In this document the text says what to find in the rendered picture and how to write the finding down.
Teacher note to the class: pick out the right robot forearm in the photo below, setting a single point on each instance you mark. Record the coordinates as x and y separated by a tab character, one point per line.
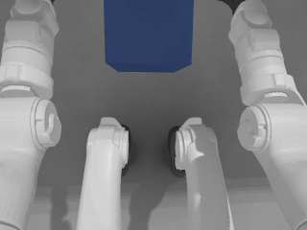
260	61

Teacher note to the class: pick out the robot right upper arm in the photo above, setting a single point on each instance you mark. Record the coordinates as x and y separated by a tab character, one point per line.
276	133

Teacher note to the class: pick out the right robot hand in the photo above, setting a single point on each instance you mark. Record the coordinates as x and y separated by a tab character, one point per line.
233	4

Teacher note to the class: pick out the left robot forearm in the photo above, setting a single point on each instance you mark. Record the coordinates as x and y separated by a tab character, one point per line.
28	50

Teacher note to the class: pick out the robot left shin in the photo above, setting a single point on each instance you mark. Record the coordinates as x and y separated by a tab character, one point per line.
93	133

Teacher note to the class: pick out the carton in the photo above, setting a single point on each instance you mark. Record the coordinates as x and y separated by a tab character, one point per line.
153	36

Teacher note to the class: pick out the right robot thigh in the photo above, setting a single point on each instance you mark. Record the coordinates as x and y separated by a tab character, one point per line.
207	201

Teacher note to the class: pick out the robot left upper arm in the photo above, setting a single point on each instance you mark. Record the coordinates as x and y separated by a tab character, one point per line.
28	127

